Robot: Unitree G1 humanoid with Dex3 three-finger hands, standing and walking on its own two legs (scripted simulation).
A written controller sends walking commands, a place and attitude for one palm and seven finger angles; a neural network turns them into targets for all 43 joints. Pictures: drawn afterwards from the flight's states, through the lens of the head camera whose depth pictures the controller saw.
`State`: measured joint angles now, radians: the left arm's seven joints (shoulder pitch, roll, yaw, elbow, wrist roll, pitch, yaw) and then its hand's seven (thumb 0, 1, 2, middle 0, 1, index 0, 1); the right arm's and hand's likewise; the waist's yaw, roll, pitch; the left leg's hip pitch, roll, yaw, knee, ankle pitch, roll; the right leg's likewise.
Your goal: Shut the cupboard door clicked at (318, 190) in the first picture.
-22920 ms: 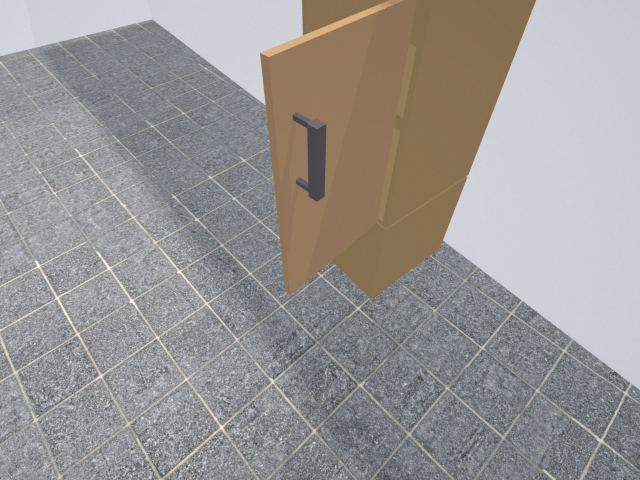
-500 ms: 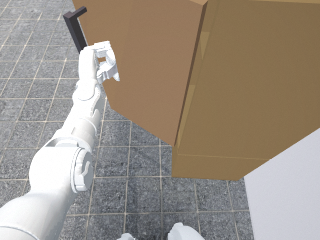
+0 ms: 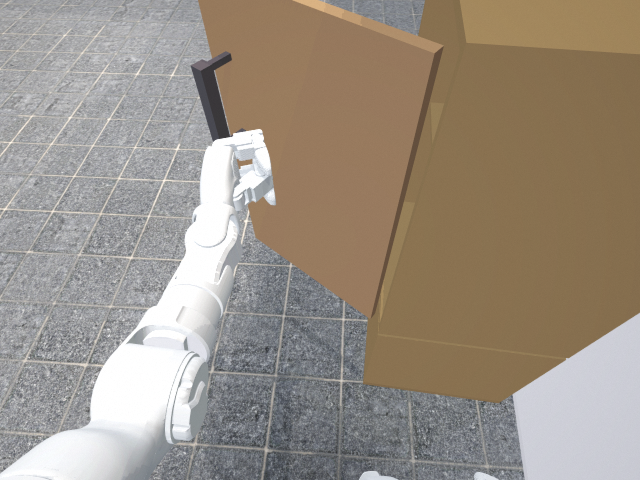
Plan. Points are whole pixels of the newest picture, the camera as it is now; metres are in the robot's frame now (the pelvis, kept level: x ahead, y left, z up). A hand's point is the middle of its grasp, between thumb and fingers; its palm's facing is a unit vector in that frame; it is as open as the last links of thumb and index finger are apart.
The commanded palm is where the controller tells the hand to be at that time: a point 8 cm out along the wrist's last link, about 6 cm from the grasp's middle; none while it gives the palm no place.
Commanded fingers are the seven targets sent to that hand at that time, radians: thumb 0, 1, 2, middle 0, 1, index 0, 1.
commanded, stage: draw the hand back to the body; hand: left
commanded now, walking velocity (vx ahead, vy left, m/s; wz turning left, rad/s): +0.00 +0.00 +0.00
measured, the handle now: (223, 105) +0.64 +0.12 +0.10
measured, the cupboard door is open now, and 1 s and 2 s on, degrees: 59 59 59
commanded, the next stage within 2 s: step back with the hand held close in 1.50 s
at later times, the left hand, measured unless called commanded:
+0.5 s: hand (159, 260) +0.32 +0.15 +0.15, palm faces -0.01 -0.99 -0.12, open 3.1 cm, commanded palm +0.29 +0.20 +0.16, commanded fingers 0.00 0.90 0.90 -1.02 -1.20 -1.02 -1.20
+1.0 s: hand out of the picture +0.21 +0.26 +0.18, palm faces +0.37 -0.86 -0.36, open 5.2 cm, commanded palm +0.16 +0.31 +0.20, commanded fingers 0.00 0.90 0.90 -0.34 -0.45 -0.34 -0.45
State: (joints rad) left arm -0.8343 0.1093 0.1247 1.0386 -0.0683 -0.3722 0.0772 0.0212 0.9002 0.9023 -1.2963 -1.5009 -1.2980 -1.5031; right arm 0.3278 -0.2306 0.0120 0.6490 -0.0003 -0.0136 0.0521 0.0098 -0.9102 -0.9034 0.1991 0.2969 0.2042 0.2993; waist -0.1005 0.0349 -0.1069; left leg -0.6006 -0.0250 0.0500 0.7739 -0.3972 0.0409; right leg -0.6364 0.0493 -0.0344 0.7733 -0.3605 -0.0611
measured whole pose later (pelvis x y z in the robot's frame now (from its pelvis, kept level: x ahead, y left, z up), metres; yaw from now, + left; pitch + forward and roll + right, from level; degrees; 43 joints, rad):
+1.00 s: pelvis +0.01 +0.02 +0.04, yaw +2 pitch -5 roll -1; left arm 0.35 0.32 0.22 -0.28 -0.07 -0.05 0.08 0.02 0.89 0.90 -0.60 -0.74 -0.60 -0.74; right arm 0.20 -0.22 0.05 0.62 0.01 0.01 -0.05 0.02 -0.91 -0.90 0.20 0.30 0.21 0.30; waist 0.05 0.09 0.00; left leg -0.06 -0.05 0.02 0.39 -0.25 0.06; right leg -0.08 0.03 -0.04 0.37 -0.21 -0.03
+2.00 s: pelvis -0.02 +0.04 +0.03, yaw +0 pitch +1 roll +0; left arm 0.55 0.43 0.41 -0.43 -0.06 -0.16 0.12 0.02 0.89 0.90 -0.21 -0.30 -0.21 -0.31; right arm 0.19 -0.26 -0.03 0.56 0.03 0.04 -0.08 0.02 -0.91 -0.90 0.20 0.30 0.20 0.30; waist 0.00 0.04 -0.02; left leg -0.28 -0.07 0.07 0.52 -0.27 0.09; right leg -0.32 0.01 0.00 0.54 -0.24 -0.01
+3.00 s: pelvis -0.14 +0.04 +0.03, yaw -3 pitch +7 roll -5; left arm 0.48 0.44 0.44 -0.56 -0.05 -0.27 0.13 0.02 0.89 0.90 -0.20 -0.30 -0.20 -0.30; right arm 0.09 -0.15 0.02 0.63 -0.02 -0.12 -0.03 0.02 -0.90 -0.90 0.20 0.30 0.21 0.30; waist 0.04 -0.02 0.00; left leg -0.53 0.05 0.10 0.40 0.00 0.09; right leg -0.11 0.06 0.01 0.47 -0.36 0.03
